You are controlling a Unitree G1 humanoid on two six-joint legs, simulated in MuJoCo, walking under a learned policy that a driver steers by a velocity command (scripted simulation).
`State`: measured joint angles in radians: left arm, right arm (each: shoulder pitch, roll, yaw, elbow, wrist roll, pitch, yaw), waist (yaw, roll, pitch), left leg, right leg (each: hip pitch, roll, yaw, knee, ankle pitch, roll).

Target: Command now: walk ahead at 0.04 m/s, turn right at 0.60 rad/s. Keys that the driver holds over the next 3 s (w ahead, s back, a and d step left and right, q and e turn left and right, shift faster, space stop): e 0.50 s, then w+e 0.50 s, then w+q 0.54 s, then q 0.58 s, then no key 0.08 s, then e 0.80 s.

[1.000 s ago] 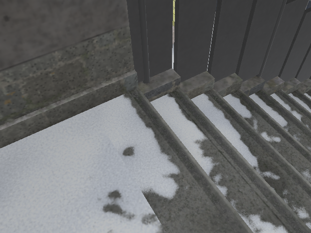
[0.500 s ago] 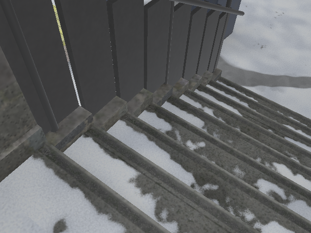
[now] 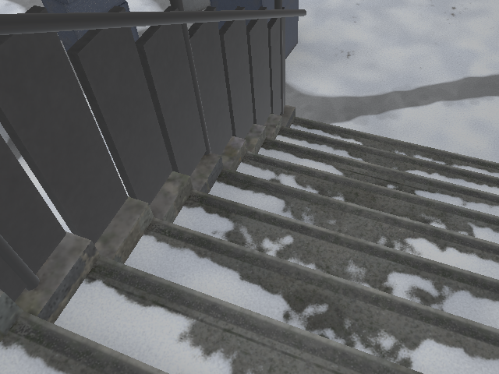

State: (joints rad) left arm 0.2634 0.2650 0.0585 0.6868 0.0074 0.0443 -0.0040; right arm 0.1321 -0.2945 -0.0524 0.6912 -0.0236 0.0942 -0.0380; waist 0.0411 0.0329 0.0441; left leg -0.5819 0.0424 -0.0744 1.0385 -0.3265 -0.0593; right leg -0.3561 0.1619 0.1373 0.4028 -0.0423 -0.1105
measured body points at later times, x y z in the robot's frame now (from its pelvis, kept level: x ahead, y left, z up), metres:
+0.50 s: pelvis -0.01 +0.06 +0.01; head +0.02 +0.09 +0.46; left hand +0.17 +0.32 -0.12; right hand +0.05 -0.24 -0.07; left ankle +0.03 +0.15 -0.74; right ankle -0.07 -0.07 -0.65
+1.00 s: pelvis +0.05 -0.02 +0.01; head +0.05 -0.04 +0.45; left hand +0.23 +0.19 -0.11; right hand +0.00 -0.32 -0.11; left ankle +0.21 +0.05 -0.68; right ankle -0.07 -0.03 -0.74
